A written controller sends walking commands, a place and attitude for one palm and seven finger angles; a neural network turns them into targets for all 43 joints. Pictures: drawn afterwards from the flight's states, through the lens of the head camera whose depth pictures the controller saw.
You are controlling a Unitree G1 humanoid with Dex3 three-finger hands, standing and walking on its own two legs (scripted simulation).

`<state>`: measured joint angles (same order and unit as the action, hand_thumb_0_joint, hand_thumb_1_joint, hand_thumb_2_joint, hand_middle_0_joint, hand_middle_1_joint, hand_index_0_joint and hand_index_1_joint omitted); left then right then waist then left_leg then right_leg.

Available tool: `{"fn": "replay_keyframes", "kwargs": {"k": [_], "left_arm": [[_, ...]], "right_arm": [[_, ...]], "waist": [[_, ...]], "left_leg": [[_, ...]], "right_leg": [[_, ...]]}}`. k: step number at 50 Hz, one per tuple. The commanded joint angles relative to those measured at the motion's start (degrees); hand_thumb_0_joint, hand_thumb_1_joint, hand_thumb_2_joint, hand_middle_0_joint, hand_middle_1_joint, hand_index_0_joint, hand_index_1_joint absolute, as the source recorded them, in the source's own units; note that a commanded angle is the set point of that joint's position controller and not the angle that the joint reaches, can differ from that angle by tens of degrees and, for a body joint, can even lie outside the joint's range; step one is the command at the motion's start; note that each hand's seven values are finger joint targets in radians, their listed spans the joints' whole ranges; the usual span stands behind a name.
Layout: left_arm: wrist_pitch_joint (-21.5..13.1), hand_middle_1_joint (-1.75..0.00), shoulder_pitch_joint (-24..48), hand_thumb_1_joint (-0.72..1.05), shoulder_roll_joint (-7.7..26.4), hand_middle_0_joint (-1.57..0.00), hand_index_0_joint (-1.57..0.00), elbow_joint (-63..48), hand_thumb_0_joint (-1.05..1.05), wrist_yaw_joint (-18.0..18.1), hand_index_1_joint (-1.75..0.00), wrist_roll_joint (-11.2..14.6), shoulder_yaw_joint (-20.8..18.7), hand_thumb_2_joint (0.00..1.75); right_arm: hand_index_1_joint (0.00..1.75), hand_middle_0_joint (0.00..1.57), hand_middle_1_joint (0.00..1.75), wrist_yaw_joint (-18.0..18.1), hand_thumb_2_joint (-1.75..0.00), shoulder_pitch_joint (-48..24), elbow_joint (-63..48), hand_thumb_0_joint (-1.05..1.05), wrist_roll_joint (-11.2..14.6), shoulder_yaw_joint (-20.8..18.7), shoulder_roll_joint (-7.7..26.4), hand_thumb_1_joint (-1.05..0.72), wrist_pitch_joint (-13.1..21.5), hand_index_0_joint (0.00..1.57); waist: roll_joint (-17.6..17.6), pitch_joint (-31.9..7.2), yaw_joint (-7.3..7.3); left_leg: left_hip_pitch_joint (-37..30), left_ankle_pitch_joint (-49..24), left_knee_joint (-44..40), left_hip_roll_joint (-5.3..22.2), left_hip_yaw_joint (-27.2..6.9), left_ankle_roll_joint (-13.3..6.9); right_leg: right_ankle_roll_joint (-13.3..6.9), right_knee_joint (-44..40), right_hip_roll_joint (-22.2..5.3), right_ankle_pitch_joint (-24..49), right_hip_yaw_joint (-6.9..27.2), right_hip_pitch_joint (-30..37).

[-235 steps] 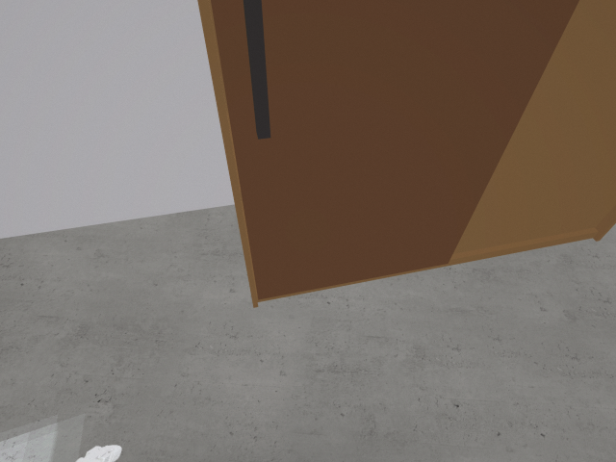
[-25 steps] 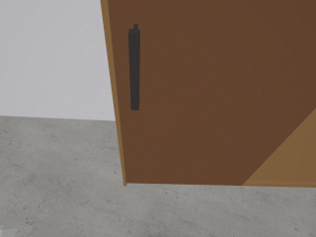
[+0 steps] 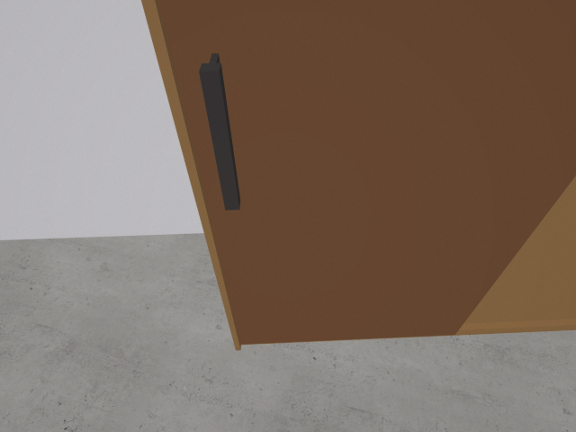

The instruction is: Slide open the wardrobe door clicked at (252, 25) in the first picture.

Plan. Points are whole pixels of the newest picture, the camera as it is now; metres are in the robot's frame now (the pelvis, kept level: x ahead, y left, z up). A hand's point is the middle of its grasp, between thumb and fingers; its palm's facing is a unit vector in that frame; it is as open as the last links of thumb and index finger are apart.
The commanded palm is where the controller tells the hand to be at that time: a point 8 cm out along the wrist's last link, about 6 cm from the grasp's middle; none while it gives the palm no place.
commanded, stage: come to a stop and stand still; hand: left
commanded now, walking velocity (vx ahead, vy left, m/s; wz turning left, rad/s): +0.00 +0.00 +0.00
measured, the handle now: (224, 139) +0.53 +0.14 +0.15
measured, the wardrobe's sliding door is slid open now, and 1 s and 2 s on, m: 0.00 0.00 0.00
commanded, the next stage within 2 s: look again from close up in 0.12 s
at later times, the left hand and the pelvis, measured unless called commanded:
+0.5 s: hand out of the picture -0.05 +0.16 -0.17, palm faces +0.05 -0.98 -0.18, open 7.4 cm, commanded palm none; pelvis -0.03 -0.01 +0.01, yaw +0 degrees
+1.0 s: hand out of the picture -0.06 +0.16 -0.17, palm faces +0.05 -0.98 -0.17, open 7.4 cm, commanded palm none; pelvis -0.04 +0.00 +0.01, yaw +1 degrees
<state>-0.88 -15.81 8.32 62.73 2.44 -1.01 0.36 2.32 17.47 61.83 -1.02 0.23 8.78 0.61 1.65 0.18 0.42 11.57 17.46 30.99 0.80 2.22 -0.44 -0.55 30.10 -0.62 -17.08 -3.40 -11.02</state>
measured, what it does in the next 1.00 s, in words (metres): stands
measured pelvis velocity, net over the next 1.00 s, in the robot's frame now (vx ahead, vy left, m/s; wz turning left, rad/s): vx -0.04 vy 0.00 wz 0.01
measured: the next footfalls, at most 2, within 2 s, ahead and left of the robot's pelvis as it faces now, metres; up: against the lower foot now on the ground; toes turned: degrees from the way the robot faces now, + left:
none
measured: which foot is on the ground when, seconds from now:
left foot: down 0.00-1.00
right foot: down 0.00-1.00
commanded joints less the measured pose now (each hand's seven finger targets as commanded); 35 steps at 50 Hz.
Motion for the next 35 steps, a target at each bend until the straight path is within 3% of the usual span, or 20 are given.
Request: {"fn": "replay_keyframes", "kwargs": {"k": [1, 3, 12, 15, 35], "left_arm": [[-0.8, -0.30, -4.2, 0.90, 5.6, -0.20, -0.20, -1.4, 0.00, 0.1, -0.30, 0.3, -0.9, 0.90], [-0.8, -0.30, -4.2, 0.90, 5.7, -0.20, -0.20, -1.6, 0.00, 0.0, -0.30, 0.3, -0.9, 0.90], [-0.9, -0.30, -5.7, 0.90, 6.1, -0.20, -0.20, -1.8, 0.00, -0.1, -0.30, 0.3, -1.0, 0.90], [-1.0, -0.30, -6.6, 0.90, 5.9, -0.20, -0.20, -1.7, 0.00, -0.1, -0.30, 0.3, -0.9, 0.90], [-0.6, -0.30, -8.4, 0.90, 4.4, -0.20, -0.20, -1.7, 0.00, 0.0, -0.30, 0.1, -1.3, 0.90]], "right_arm": [[0.30, 0.20, 0.30, -0.3, -0.90, 3.3, -1.8, 0.00, 0.2, -0.6, 4.7, -0.90, 1.1, 0.20], [0.30, 0.20, 0.30, -0.4, -0.90, 3.1, -1.8, 0.00, 0.2, -0.6, 5.1, -0.90, 0.9, 0.20], [0.30, 0.20, 0.30, -0.6, -0.90, 2.8, -1.2, 0.00, 0.3, -0.5, 5.3, -0.90, 0.9, 0.20], [0.30, 0.20, 0.30, -0.7, -0.90, 3.0, -0.8, 0.00, 0.3, -0.4, 4.8, -0.90, 0.8, 0.20], [0.30, 0.20, 0.30, -0.7, -0.90, 5.8, 0.5, 0.00, 0.2, -0.7, 3.4, -0.90, 0.6, 0.20]], "waist": [[-1.5, 3.9, 0.27], [-2.9, 5.0, 0.26], [-1.7, 4.9, 0.07], [-2.9, 5.1, -0.17], [-1.0, 6.9, -0.50]], "left_leg": [[2.0, -12.9, -8.0, 5.1, -5.0, -0.9], [2.6, -9.6, -9.1, 4.9, -4.9, -0.9], [2.2, -6.7, -10.6, 4.1, -4.6, -0.7], [2.2, -5.5, -10.8, 4.0, -4.3, -0.7], [7.0, 1.1, -12.7, 4.1, -5.8, -0.7]], "right_leg": [[-1.6, -6.7, -5.4, 11.3, 5.5, -1.0], [-1.6, -7.8, -5.4, 8.4, 5.7, -1.5], [-1.8, -10.5, -5.8, 5.0, 6.5, -1.4], [-1.8, -11.5, -6.0, 3.5, 6.6, -1.7], [-2.0, -11.4, -5.4, -1.7, 6.3, -2.5]]}}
